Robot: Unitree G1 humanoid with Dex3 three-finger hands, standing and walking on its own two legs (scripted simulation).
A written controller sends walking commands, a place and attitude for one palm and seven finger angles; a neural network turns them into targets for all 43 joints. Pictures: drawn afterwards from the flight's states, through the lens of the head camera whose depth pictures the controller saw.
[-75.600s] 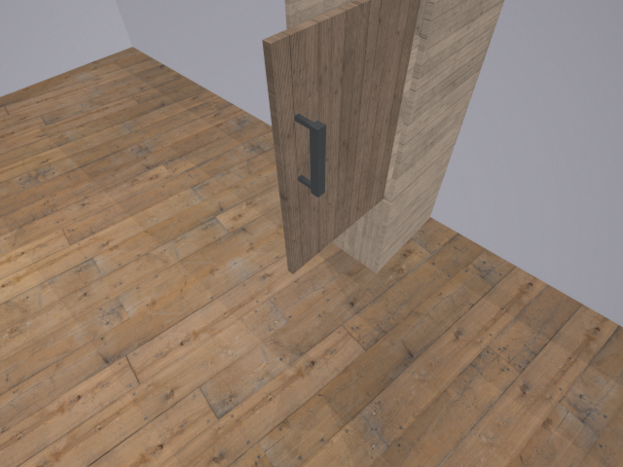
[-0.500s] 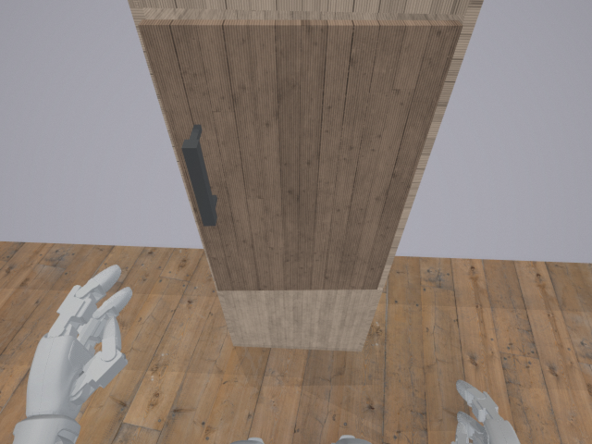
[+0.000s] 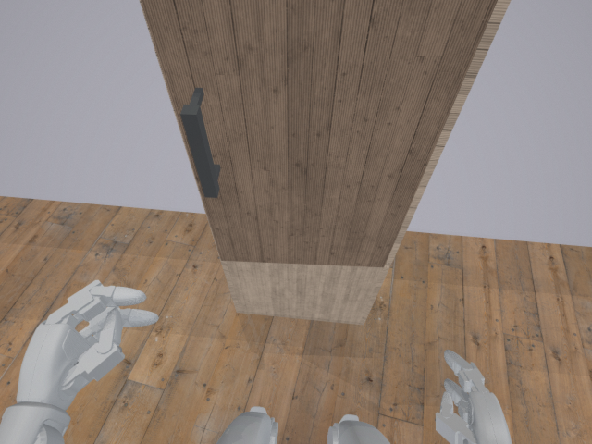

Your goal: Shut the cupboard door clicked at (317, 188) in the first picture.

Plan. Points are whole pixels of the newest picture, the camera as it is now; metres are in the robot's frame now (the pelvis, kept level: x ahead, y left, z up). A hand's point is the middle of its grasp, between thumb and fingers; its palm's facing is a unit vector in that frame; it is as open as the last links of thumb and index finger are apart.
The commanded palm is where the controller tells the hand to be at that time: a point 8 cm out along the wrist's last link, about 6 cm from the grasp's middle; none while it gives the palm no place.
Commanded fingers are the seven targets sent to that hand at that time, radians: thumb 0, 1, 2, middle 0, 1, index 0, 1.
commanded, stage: raise the hand and make a fist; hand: left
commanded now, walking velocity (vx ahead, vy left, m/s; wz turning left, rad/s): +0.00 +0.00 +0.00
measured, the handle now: (205, 146) +0.49 +0.17 +0.11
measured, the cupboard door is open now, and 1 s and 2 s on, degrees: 3 3 3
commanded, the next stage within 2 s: bring the fist close to the handle in 1.16 s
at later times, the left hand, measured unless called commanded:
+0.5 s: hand (94, 316) +0.24 +0.24 +0.09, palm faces +0.04 -1.00 -0.02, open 3.1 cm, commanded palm +0.21 +0.29 +0.10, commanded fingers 0.00 0.90 0.90 -1.30 -1.50 -1.30 -1.50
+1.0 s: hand (106, 291) +0.26 +0.23 +0.11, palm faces +0.04 -1.00 -0.03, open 3.1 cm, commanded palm +0.23 +0.28 +0.12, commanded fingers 0.00 0.90 0.90 -1.30 -1.50 -1.30 -1.50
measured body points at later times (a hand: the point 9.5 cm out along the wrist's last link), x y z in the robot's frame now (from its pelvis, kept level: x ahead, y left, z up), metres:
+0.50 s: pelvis +0.02 +0.05 +0.02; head +0.07 +0.06 +0.47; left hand +0.23 +0.30 +0.10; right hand +0.22 -0.17 -0.04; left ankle +0.03 +0.10 -0.66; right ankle +0.04 -0.07 -0.66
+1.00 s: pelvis +0.03 +0.04 +0.04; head +0.06 +0.04 +0.49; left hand +0.25 +0.28 +0.12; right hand +0.20 -0.19 -0.03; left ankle +0.03 +0.10 -0.66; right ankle +0.04 -0.07 -0.66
